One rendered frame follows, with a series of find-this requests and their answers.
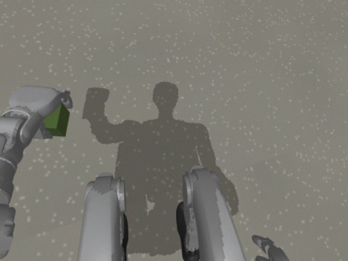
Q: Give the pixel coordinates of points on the right robot foot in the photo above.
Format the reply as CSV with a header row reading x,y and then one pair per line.
x,y
182,230

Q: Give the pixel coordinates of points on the cube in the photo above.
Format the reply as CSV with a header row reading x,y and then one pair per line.
x,y
56,123

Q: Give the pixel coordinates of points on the right robot hand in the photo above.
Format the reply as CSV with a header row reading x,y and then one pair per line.
x,y
268,246

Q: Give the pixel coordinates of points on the left robot hand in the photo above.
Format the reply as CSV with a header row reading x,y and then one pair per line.
x,y
42,101

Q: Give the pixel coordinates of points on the left robot arm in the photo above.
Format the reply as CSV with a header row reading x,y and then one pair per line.
x,y
17,128

